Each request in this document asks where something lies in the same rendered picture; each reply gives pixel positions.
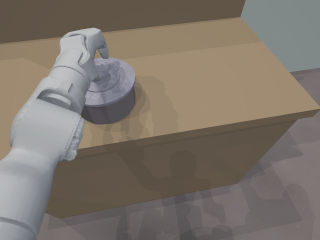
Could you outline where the left robot forearm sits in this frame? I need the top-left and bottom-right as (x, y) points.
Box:
(9, 32), (97, 147)

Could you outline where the left robot upper arm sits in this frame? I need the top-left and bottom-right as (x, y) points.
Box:
(0, 98), (85, 240)

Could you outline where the pot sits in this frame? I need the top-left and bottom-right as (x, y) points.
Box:
(80, 86), (136, 125)

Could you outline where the lid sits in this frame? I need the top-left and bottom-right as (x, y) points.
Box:
(84, 57), (136, 107)

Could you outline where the knob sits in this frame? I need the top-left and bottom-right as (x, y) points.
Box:
(94, 64), (111, 83)

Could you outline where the table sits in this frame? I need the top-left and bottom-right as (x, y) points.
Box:
(0, 0), (320, 219)

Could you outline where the robot left hand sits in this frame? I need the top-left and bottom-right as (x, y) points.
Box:
(62, 28), (109, 82)

